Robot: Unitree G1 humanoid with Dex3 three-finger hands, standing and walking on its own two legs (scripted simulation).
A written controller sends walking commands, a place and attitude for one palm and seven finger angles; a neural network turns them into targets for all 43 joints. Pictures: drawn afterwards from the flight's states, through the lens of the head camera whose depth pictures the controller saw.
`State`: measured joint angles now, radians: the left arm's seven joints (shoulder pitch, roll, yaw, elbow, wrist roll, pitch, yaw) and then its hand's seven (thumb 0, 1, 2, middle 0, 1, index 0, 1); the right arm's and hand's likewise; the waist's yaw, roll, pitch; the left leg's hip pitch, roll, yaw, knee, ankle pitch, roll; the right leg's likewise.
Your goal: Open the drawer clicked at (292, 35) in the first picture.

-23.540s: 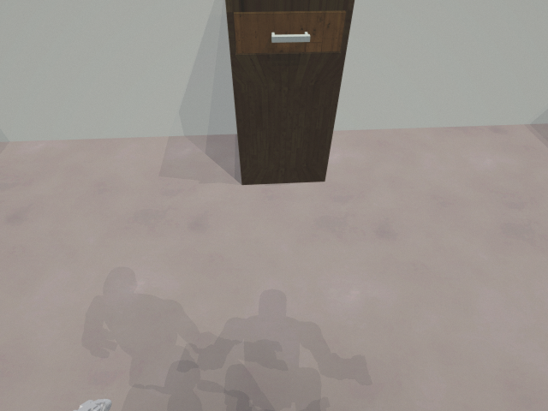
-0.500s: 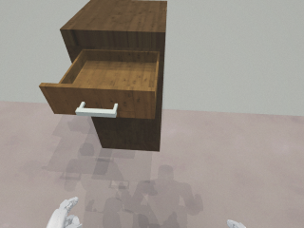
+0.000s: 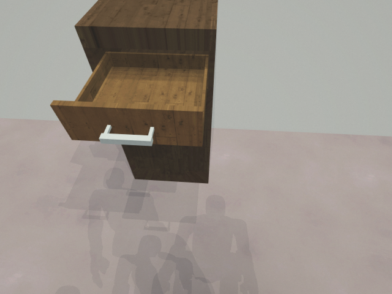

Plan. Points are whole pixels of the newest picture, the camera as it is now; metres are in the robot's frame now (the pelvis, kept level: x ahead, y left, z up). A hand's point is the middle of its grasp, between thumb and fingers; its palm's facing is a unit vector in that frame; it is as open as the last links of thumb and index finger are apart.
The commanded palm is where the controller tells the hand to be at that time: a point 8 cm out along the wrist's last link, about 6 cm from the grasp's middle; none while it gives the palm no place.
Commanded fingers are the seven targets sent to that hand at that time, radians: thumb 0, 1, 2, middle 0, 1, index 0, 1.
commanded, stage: let the arm hang, fingers relaxed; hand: left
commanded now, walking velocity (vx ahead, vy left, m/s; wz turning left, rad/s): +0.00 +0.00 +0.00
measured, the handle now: (128, 134) +0.50 +0.22 +0.00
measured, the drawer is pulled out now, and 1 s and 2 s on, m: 0.30 0.30 0.30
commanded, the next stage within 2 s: look to check the result in 0.40 s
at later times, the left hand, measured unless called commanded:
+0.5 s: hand out of the picture +0.01 +0.16 -0.17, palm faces +0.01 -0.98 -0.21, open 7.3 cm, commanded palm none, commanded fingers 0.00 0.90 0.90 -0.20 -0.30 -0.20 -0.30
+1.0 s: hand out of the picture +0.01 +0.14 -0.17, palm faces +0.01 -0.98 -0.21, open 7.4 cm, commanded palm none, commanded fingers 0.00 0.90 0.90 -0.20 -0.30 -0.20 -0.30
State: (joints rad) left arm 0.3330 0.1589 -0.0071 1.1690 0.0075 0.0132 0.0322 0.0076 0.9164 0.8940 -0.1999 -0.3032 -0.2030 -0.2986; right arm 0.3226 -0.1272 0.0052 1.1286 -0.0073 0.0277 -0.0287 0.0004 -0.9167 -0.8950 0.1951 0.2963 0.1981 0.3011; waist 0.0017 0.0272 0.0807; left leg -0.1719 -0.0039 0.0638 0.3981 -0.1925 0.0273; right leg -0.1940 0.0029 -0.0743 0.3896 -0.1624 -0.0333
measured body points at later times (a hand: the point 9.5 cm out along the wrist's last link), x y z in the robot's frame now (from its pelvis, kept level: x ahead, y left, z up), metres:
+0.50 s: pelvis +0.01 -0.01 +0.00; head +0.02 -0.03 +0.45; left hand +0.01 +0.21 -0.16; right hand -0.03 -0.22 -0.17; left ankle +0.02 +0.10 -0.74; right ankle +0.03 -0.10 -0.74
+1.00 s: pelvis +0.02 -0.03 +0.00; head +0.03 -0.05 +0.45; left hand +0.02 +0.19 -0.15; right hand -0.01 -0.23 -0.17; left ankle +0.02 +0.10 -0.74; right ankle +0.03 -0.10 -0.74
